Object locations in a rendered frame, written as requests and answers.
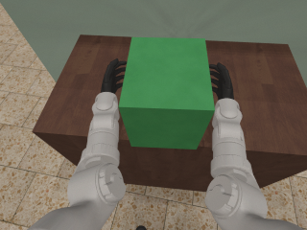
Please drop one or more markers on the robot right upper arm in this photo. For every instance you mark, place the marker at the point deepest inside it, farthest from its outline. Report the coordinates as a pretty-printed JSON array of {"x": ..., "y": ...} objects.
[{"x": 236, "y": 205}]

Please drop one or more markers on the carton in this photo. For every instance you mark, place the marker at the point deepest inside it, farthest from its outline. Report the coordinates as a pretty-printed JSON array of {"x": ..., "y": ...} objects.
[{"x": 167, "y": 99}]

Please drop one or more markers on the robot right hand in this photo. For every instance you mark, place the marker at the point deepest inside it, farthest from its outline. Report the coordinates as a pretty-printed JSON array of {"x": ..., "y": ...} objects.
[{"x": 224, "y": 84}]

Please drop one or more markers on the right robot forearm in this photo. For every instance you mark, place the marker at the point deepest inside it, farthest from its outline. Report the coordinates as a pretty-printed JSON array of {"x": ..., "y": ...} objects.
[{"x": 228, "y": 143}]

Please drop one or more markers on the robot left upper arm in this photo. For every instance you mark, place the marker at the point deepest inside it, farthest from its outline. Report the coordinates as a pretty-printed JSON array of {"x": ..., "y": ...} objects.
[{"x": 93, "y": 194}]

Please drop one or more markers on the robot left hand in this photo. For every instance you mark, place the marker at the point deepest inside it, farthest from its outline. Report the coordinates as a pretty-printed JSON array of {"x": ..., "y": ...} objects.
[{"x": 110, "y": 79}]

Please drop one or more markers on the left robot forearm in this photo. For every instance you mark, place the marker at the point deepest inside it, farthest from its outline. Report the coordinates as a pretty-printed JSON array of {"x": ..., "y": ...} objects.
[{"x": 103, "y": 134}]

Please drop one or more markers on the pedestal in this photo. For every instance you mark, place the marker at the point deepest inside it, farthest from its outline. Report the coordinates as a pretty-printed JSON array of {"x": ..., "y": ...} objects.
[{"x": 267, "y": 85}]

